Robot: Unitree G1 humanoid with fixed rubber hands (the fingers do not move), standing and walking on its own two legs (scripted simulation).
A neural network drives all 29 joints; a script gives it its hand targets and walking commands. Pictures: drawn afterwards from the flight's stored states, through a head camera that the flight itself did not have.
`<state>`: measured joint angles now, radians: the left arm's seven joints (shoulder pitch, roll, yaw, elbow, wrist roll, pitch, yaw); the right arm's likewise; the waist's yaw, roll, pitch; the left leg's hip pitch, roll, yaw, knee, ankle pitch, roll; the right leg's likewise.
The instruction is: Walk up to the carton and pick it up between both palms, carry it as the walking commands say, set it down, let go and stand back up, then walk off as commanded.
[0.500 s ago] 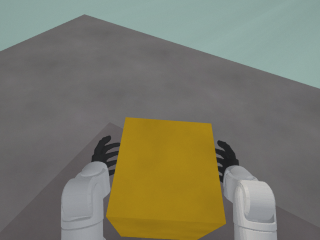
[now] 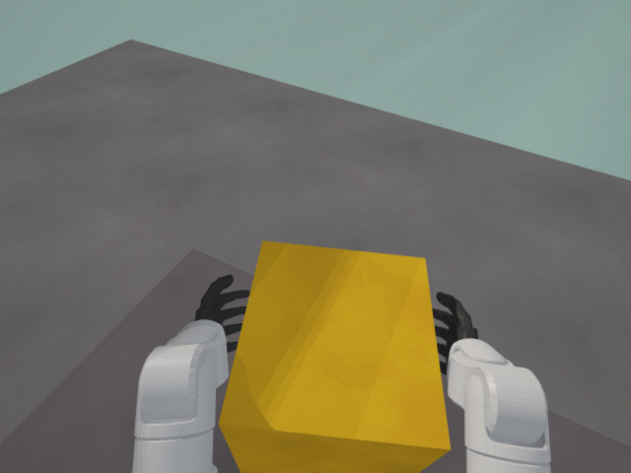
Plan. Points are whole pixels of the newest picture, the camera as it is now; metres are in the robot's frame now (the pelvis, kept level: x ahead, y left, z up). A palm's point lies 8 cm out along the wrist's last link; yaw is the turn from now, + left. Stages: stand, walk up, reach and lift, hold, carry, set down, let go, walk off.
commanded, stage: carry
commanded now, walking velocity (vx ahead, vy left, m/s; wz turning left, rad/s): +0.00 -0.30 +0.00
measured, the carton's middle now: (329, 373) +0.26 +0.00 +0.00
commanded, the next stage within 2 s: none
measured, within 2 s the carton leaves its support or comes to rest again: neither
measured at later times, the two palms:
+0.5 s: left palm (405, 413) +0.19 -0.08 +0.06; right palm out of the picture +0.16 -0.37 +0.06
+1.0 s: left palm out of the picture +0.08 -0.28 +0.08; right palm out of the picture +0.04 -0.57 +0.04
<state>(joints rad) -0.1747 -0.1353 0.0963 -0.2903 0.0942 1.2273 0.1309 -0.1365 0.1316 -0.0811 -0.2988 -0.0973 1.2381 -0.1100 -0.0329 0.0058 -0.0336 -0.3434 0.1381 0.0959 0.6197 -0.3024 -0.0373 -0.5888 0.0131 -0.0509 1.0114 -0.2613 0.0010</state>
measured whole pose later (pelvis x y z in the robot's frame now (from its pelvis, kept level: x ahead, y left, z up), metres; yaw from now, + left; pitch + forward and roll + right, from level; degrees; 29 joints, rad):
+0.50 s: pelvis -0.11 -0.20 -0.02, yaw -1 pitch +2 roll +0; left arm -0.27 -0.16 0.13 -0.34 0.07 1.19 0.13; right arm -0.20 0.14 -0.13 -0.39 -0.07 1.20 -0.12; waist -0.04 -0.05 0.07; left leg -0.39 0.04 0.17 0.69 -0.33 0.03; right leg -0.51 0.00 -0.15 0.67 -0.21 -0.07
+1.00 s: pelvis -0.21 -0.39 +0.00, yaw -1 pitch +3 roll +2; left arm -0.24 -0.15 0.11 -0.24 0.08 1.23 0.12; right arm -0.17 0.13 -0.12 -0.31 -0.11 1.25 -0.11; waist -0.06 0.08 -0.03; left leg -0.50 0.08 0.10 1.02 -0.47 -0.06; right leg -0.46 -0.06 -0.09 0.59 -0.18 -0.04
